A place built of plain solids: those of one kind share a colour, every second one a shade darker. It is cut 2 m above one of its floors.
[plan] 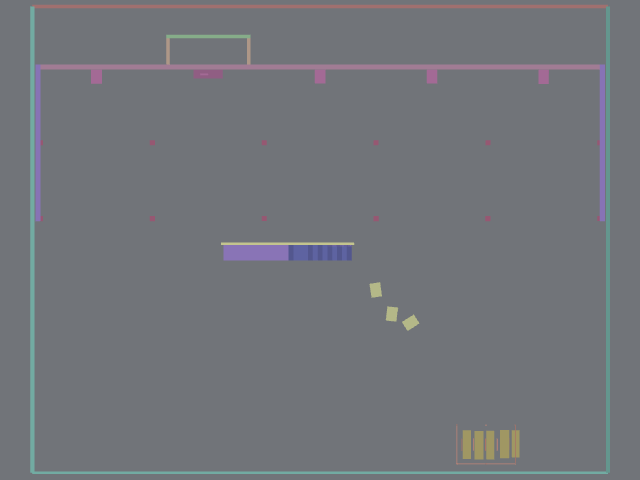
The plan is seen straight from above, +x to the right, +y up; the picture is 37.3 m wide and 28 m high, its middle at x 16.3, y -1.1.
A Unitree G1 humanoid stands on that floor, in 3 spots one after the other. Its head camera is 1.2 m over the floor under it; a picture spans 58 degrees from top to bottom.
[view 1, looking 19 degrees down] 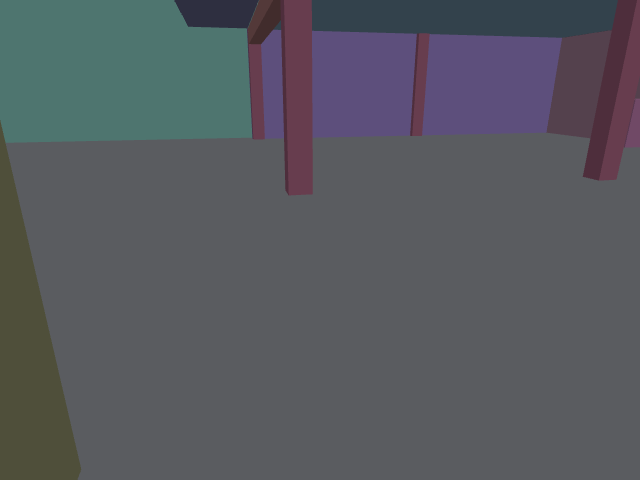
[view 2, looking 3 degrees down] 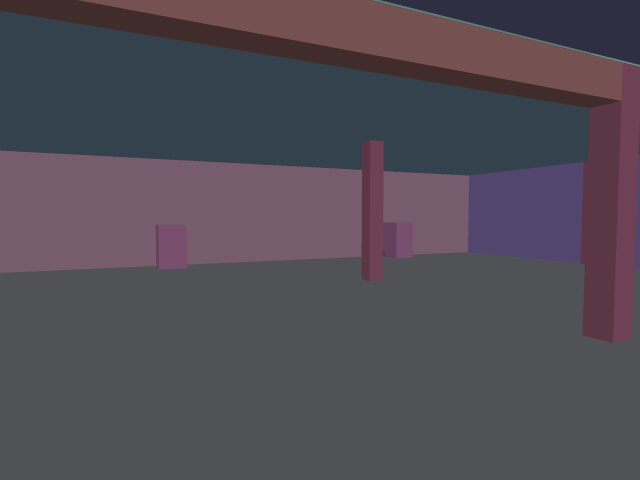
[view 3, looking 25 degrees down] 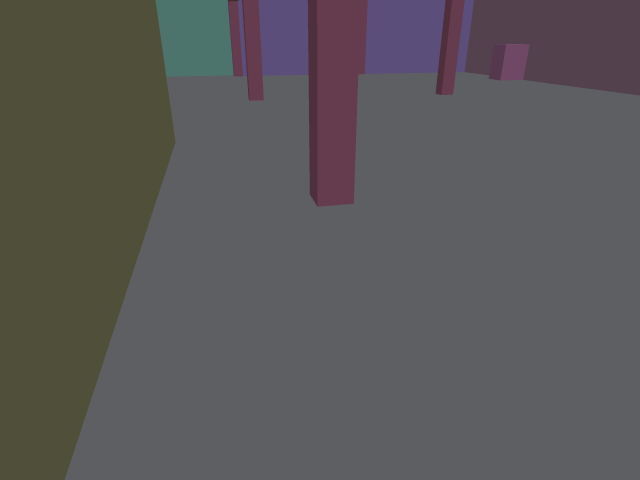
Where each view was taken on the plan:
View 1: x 11.79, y -0.70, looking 168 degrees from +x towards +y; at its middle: ground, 3.69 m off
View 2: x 21.69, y -2.51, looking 65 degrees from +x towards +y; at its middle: back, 12.55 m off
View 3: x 16.31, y -0.70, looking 167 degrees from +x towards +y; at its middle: ground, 2.84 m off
